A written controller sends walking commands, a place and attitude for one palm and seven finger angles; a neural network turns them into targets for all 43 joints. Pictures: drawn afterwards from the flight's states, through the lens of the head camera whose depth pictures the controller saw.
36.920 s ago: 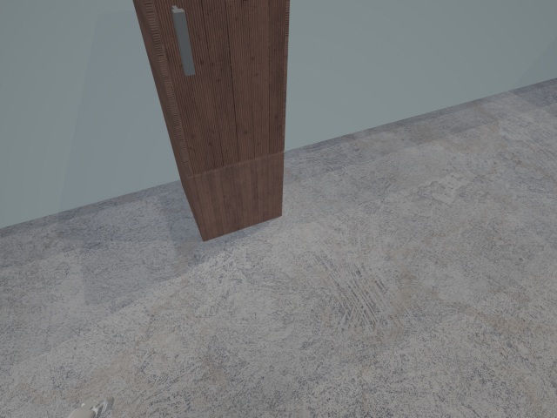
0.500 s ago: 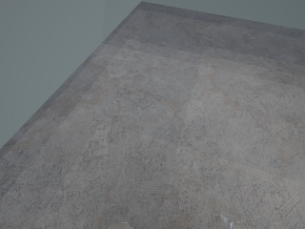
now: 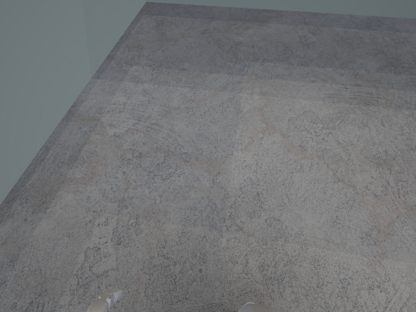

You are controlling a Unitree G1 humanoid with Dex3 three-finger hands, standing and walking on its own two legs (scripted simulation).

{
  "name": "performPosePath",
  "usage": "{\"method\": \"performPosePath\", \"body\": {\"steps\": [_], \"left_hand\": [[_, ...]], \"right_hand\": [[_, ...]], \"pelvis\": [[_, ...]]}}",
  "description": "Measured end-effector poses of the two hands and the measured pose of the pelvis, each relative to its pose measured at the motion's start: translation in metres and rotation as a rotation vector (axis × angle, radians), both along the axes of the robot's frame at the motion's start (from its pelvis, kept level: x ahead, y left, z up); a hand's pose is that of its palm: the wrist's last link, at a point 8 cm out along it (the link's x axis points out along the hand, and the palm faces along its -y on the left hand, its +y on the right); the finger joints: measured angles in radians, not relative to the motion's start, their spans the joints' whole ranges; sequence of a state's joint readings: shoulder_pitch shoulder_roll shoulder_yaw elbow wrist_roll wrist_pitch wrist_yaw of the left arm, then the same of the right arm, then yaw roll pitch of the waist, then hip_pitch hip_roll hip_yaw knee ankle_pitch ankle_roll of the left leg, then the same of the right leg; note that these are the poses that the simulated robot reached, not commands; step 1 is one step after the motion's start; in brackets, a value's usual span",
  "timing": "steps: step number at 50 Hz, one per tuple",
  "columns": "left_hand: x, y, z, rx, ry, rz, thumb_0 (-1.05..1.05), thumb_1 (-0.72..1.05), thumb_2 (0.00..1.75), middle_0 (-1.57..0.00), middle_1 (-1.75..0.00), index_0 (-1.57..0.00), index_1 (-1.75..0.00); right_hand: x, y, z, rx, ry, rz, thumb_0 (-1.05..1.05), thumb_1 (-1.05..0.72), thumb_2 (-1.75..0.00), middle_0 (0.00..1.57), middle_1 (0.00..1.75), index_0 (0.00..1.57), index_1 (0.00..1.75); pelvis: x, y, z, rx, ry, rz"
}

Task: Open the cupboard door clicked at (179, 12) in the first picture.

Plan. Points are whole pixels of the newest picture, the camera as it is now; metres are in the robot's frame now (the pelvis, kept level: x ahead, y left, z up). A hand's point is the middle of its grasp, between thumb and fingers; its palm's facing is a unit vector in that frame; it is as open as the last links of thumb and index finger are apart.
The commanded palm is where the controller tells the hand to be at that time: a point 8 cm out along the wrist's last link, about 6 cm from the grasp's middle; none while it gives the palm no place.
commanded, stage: turn to face it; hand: left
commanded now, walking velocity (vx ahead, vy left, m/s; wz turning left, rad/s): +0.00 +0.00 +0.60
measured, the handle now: out of the picture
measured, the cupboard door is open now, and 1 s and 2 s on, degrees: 46 46 46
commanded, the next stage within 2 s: none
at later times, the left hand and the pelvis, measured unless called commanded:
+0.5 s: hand (103, 300) +0.17 +0.24 -0.18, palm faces +0.27 -0.94 -0.19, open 7.3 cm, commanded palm none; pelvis +0.13 +0.04 +0.00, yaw +15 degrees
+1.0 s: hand (130, 301) +0.16 +0.17 -0.14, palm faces +0.50 -0.81 -0.29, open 7.4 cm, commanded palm none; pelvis +0.19 -0.05 +0.01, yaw +33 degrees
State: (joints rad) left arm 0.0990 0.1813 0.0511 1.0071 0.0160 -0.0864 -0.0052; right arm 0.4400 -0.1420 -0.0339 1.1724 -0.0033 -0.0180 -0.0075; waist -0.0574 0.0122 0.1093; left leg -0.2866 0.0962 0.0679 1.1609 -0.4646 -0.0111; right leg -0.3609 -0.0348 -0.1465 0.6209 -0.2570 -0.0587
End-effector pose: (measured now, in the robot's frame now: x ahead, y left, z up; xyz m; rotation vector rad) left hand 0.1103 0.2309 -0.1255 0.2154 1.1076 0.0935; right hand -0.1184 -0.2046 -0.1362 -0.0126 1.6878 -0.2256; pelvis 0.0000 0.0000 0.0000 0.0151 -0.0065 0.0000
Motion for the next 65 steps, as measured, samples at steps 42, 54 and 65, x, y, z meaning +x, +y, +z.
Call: {"method": "performPosePath", "body": {"steps": [42, 54, 65], "left_hand": [[0.049, 0.030, 0.012, 0.046, 0.046, 0.489, 0.01, 0.91, 0.90, -0.19, -0.30, -0.20, -0.29], [0.005, -0.048, 0.023, 0.023, 0.096, 0.667, 0.01, 0.91, 0.90, -0.20, -0.30, -0.20, -0.29], [-0.092, -0.078, -0.005, -0.046, 0.201, 0.899, 0.00, 0.91, 0.90, -0.20, -0.30, -0.21, -0.30]], "right_hand": [[0.436, -0.024, 0.007, -0.029, -0.391, 0.572, 0.01, -0.91, -0.89, 0.21, 0.30, 0.20, 0.30], [0.509, -0.037, 0.010, 0.019, -0.387, 0.733, 0.01, -0.91, -0.90, 0.20, 0.29, 0.19, 0.30], [0.572, 0.068, 0.019, 0.080, -0.527, 1.005, 0.01, -0.91, -0.90, 0.20, 0.29, 0.19, 0.30]], "pelvis": [[0.169, -0.017, 0.007, -0.048, 0.046, 0.458], [0.192, -0.053, 0.017, 0.030, 0.030, 0.640], [0.181, -0.040, 0.004, 0.007, 0.016, 0.802]]}}
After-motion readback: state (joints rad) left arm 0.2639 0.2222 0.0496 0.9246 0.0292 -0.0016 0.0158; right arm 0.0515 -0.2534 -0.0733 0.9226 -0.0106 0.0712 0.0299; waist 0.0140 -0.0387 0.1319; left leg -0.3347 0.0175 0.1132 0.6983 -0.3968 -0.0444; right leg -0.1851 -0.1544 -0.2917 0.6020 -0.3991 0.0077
